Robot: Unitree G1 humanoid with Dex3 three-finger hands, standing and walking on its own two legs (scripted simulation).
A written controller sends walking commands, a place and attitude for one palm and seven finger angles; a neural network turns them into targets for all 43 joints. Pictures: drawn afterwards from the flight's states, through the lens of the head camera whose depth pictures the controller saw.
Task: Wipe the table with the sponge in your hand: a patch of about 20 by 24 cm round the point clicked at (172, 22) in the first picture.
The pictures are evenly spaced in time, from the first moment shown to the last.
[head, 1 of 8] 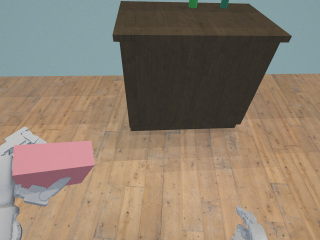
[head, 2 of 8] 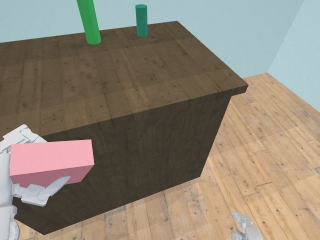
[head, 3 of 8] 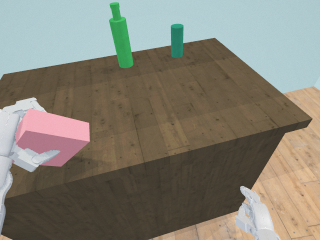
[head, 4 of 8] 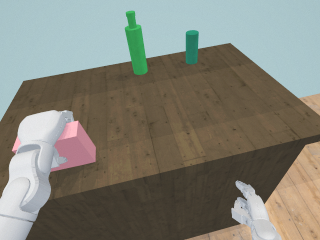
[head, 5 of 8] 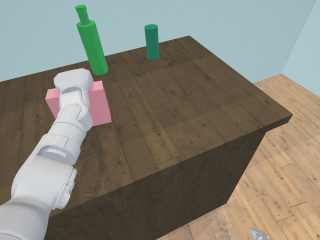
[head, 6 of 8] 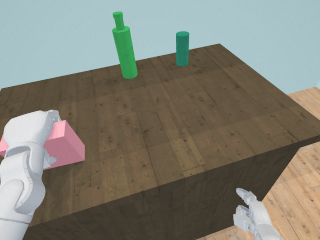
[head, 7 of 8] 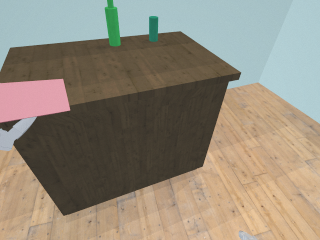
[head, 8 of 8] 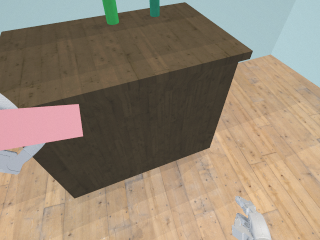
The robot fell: no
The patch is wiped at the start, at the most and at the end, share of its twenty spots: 0.00 1.00 1.00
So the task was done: yes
